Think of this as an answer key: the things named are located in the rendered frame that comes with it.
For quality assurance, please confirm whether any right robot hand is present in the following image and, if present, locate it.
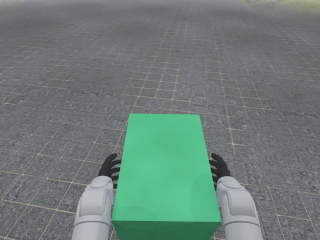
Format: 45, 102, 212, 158
209, 153, 231, 190

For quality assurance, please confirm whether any carton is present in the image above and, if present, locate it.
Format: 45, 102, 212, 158
111, 113, 222, 240

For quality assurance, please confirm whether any left robot hand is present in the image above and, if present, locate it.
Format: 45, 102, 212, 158
98, 153, 122, 189

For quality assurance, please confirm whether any robot right forearm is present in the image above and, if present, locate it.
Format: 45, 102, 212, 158
216, 176, 263, 240

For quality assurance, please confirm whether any robot left forearm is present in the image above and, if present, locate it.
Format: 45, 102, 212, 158
71, 176, 114, 240

